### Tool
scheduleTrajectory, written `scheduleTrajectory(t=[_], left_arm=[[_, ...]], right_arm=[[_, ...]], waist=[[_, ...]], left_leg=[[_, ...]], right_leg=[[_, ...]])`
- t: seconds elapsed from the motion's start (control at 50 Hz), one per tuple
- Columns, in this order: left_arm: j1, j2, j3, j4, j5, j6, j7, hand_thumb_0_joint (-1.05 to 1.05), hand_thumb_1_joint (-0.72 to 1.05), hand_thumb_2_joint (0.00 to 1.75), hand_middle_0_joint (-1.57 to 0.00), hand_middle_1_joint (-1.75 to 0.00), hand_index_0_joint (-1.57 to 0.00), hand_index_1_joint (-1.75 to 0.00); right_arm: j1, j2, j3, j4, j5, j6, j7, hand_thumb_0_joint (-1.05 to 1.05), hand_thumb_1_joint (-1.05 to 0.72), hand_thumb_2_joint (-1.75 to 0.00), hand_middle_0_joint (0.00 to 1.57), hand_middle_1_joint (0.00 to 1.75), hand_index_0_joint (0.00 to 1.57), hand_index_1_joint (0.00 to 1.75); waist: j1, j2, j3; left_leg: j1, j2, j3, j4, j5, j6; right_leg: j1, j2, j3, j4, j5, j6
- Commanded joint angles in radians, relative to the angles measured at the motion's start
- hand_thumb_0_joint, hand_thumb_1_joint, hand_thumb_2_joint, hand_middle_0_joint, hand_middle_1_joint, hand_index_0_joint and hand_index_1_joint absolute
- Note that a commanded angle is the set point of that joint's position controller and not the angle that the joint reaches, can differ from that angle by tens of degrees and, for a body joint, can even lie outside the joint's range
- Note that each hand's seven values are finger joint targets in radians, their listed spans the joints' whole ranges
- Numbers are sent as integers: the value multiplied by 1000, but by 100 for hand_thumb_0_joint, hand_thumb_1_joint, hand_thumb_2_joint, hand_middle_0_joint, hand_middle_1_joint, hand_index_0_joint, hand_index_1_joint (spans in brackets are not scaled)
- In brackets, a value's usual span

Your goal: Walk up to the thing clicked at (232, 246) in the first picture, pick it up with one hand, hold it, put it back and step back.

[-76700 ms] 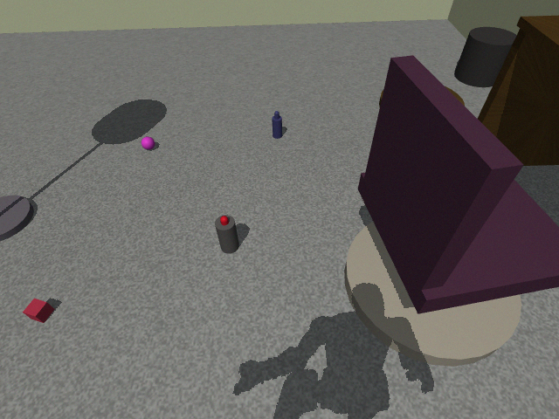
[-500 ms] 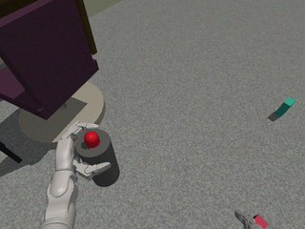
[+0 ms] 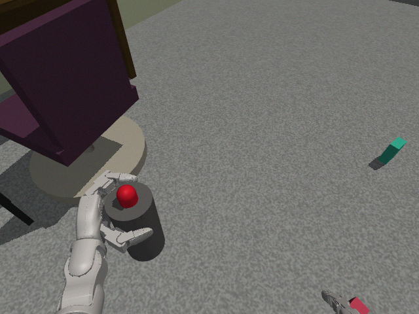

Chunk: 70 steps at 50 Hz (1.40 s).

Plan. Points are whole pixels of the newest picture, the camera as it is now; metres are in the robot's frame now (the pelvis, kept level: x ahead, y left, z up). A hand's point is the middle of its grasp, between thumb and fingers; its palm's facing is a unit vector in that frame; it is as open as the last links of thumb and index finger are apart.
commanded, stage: hold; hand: left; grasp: from the side
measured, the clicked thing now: (136, 219) +0.31 +0.16 +0.00
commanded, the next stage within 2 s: crouch in 1.72 s
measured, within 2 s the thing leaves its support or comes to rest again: neither
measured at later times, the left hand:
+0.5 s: hand (127, 211) +0.31 +0.17 +0.04, palm faces +0.08 -1.00 -0.03, open 11.6 cm
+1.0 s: hand (125, 210) +0.32 +0.17 +0.04, palm faces +0.09 -1.00 -0.03, open 11.6 cm
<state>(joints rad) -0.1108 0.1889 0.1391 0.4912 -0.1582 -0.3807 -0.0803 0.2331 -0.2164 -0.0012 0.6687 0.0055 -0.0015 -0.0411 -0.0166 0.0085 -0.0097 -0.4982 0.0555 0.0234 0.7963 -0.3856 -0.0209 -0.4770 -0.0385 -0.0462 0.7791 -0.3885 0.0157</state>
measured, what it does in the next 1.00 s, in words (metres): stands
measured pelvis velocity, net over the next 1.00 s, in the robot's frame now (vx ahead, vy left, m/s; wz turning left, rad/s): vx -0.01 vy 0.00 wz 0.00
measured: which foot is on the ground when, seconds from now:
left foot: down 0.00-1.00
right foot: down 0.00-1.00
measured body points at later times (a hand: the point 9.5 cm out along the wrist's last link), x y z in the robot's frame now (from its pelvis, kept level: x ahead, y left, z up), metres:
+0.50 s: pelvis -0.01 +0.00 +0.00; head +0.03 +0.00 +0.45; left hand +0.30 +0.22 +0.04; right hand +0.11 -0.25 -0.11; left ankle +0.01 +0.13 -0.71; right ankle +0.00 -0.13 -0.71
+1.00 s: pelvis -0.01 +0.00 +0.00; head +0.03 +0.00 +0.45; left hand +0.31 +0.23 +0.04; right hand +0.11 -0.25 -0.11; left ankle +0.01 +0.13 -0.71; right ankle +0.00 -0.13 -0.71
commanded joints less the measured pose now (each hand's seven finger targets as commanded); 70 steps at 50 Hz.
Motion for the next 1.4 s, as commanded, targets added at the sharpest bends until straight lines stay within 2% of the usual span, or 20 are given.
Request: scheduleTrajectory(t=[0.0,0.02,0.28,0.3,0.32,0.36,0.42,0.48,0.56,0.62,0.68,0.72,0.8,1.02,1.04,1.1,1.2,1.28,1.32,1.38], left_arm=[[-360,131,47,-331,-40,-120,1,0,-5,117,-122,-141,-125,-140],[-407,162,76,-372,-43,-126,9,0,-5,117,-123,-142,-126,-141],[-341,135,62,-194,-43,-106,-17,0,-3,120,-124,-144,-127,-143],[-356,115,38,-212,-46,-109,-25,0,-3,120,-125,-144,-127,-143],[-434,165,63,-316,-45,-124,-19,0,-3,121,-125,-144,-127,-144],[-362,144,68,-233,-45,-121,-17,0,-4,119,-124,-142,-127,-142],[-405,183,92,-333,-44,-143,-3,0,-5,121,-125,-144,-127,-143],[-368,138,63,-299,-45,-134,-2,0,-5,120,-122,-142,-125,-142],[-437,207,100,-372,-36,-137,9,0,-7,120,-123,-143,-126,-142],[-368,132,61,-255,-42,-116,5,0,-6,120,-123,-142,-125,-142],[-447,183,74,-312,-32,-126,4,0,-8,119,-122,-142,-124,-142],[-382,135,47,-223,-33,-111,-8,0,-7,119,-122,-142,-125,-142],[-427,171,84,-258,-42,-128,-10,0,-6,120,-123,-143,-125,-143],[-354,137,65,-243,-41,-128,6,0,-9,119,-123,-142,-125,-142],[-412,167,83,-301,-43,-133,9,0,-8,119,-122,-141,-124,-141],[-397,134,43,-252,-32,-124,4,0,-8,119,-121,-141,-123,-141],[-438,177,67,-313,-33,-132,2,0,-5,120,-122,-142,-124,-142],[-399,137,39,-262,-36,-120,2,0,-7,119,-122,-142,-124,-142],[-426,180,77,-320,-34,-123,14,0,-9,118,-122,-142,-124,-141],[-398,162,79,-273,-39,-117,15,0,-6,119,-122,-141,-124,-141]], right_arm=[[-28,-133,-43,-118,-4,-40,-18,0,-93,-91,20,30,20,30],[-21,-136,-45,-113,-4,-44,-16,0,-93,-91,20,30,20,30],[-24,-139,-47,-103,1,-42,-11,0,-92,-90,20,30,20,30],[-24,-141,-46,-106,0,-45,-9,0,-93,-91,20,30,20,30],[-27,-143,-51,-106,2,-47,-9,0,-92,-91,20,30,20,30],[-23,-139,-47,-106,2,-47,-9,0,-93,-91,20,30,20,30],[-25,-137,-49,-110,2,-51,-9,0,-93,-91,20,30,20,30],[-21,-137,-45,-109,-1,-49,-9,0,-93,-91,20,30,20,30],[-21,-138,-47,-105,1,-46,-19,0,-93,-91,20,30,20,30],[-27,-131,-40,-102,-2,-47,-20,0,-93,-91,20,30,20,30],[-23,-138,-45,-96,-2,-46,-23,0,-93,-91,20,30,20,30],[-19,-136,-42,-95,-4,-47,-22,0,-92,-91,20,30,20,30],[-16,-142,-49,-97,-2,-49,-15,0,-93,-91,20,30,20,30],[-27,-137,-45,-108,1,-52,-12,0,-94,-91,20,30,20,30],[-27,-142,-48,-109,3,-53,-13,0,-93,-91,20,30,20,30],[-16,-139,-45,-100,-1,-50,-14,0,-93,-91,20,30,20,30],[-10,-141,-49,-93,-1,-55,-14,0,-93,-91,20,30,20,30],[-19,-141,-48,-100,2,-59,-11,0,-93,-91,20,30,20,30],[-21,-142,-50,-98,4,-57,-12,0,-93,-91,20,30,20,30],[-26,-136,-46,-97,2,-58,-13,0,-93,-91,20,30,20,30]], waist=[[-14,28,-318],[-12,35,-324],[-8,0,-282],[-16,-5,-284],[-2,42,-309],[-6,12,-281],[6,23,-332],[-7,28,-319],[-3,45,-327],[-21,-6,-266],[-10,37,-309],[-16,6,-288],[-3,21,-325],[-4,13,-303],[-5,29,-315],[-21,37,-292],[-6,36,-323],[-14,29,-312],[-1,39,-304],[-6,3,-278]], left_leg=[[157,-43,-7,-103,245,18],[158,-40,-10,-105,247,16],[135,-43,-7,-112,225,21],[141,-41,-9,-116,230,21],[160,-42,-6,-119,230,18],[142,-41,-11,-120,216,17],[152,-44,-5,-119,203,20],[154,-42,-9,-115,227,15],[163,-44,-6,-118,225,19],[127,-45,-4,-118,182,25],[150,-48,1,-115,203,24],[146,-44,-6,-116,217,23],[147,-45,-6,-112,235,22],[139,-41,-12,-120,213,18],[143,-41,-11,-120,217,19],[154,-40,-11,-121,216,17],[158,-43,-11,-116,217,19],[163,-41,-14,-122,220,16],[161,-40,-16,-131,201,14],[135,-44,-8,-119,203,22]], right_leg=[[119,39,5,-108,290,-18],[117,40,4,-100,292,-19],[116,37,3,-120,273,-17],[111,39,1,-116,278,-19],[110,37,4,-114,276,-21],[104,41,-2,-115,254,-21],[126,37,6,-116,251,-19],[120,41,2,-108,269,-21],[124,35,10,-118,275,-18],[102,36,9,-131,244,-12],[110,30,16,-131,268,-15],[107,36,7,-125,274,-15],[130,34,6,-117,287,-18],[121,41,-1,-116,252,-22],[120,40,2,-118,262,-22],[91,41,1,-117,257,-22],[110,36,2,-118,264,-21],[112,41,-3,-117,261,-22],[109,42,-4,-120,238,-24],[112,37,2,-132,256,-15]])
